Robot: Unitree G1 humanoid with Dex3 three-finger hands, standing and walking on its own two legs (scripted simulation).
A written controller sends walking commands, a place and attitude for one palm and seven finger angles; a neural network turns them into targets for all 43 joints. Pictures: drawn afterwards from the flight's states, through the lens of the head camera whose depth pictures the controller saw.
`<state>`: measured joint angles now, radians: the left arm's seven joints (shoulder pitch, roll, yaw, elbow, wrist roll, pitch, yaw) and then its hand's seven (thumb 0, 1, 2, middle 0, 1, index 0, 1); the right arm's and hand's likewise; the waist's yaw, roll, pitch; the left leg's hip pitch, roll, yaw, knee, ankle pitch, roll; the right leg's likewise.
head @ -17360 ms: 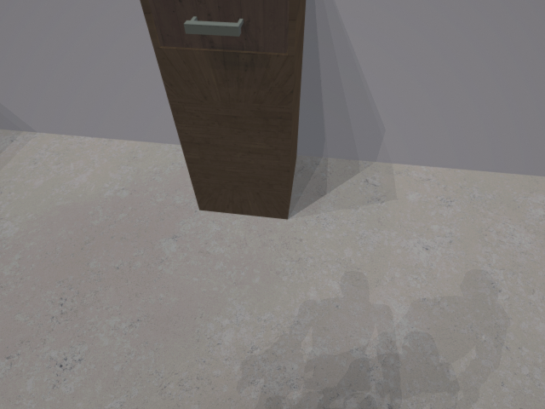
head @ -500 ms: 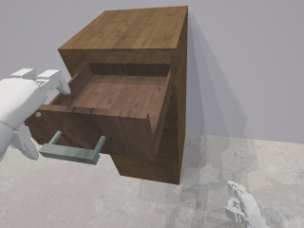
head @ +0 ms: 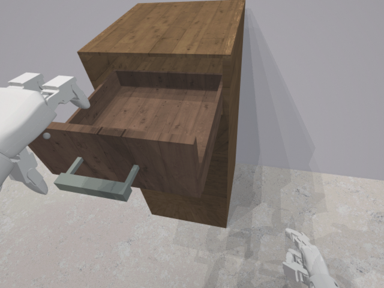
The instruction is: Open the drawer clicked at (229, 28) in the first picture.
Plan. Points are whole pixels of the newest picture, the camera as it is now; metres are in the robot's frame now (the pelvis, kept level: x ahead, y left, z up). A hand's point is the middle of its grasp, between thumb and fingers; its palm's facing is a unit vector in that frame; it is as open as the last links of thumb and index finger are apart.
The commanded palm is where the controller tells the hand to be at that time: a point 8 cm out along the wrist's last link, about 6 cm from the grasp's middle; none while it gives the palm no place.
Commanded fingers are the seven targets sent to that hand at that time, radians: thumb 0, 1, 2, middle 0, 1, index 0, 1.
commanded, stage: draw the hand back to the body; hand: left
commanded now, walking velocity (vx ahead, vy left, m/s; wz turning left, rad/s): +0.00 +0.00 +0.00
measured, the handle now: (99, 176) +0.27 +0.24 +0.11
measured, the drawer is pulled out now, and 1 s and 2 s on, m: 0.30 0.30 0.30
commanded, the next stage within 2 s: step back with the hand held close in 1.32 s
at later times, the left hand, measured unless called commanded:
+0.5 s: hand (27, 126) +0.21 +0.23 +0.31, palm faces +0.48 -0.75 -0.46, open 13.5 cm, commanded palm +0.17 +0.27 +0.31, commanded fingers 0.00 -0.15 0.45 -0.28 -0.98 -0.28 -0.98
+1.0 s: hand (39, 112) +0.23 +0.22 +0.31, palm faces +0.53 -0.78 -0.33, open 9.7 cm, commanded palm +0.18 +0.27 +0.30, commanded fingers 0.00 0.73 0.82 -0.21 -0.41 -0.21 -0.41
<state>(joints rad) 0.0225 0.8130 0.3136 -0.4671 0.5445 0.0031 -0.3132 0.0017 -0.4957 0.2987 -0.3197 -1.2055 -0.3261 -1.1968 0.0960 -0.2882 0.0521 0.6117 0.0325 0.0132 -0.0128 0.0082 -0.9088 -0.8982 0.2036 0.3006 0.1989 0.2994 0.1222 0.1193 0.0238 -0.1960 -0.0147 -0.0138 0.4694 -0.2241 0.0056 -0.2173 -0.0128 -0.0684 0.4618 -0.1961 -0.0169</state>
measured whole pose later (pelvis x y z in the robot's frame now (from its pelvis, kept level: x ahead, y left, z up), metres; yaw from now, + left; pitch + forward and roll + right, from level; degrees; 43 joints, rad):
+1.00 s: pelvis +0.04 -0.01 +0.00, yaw -2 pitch -4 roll -1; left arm 0.22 0.41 0.53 -0.64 -0.11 -0.19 0.09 0.00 0.37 0.68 -0.25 -0.63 -0.25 -0.63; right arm 0.15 -0.22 0.00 0.68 0.01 -0.11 -0.06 0.01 -0.91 -0.90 0.20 0.30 0.20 0.30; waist 0.08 0.08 0.02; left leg -0.06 0.02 0.02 0.41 -0.27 0.00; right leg -0.09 0.03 -0.04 0.37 -0.21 -0.03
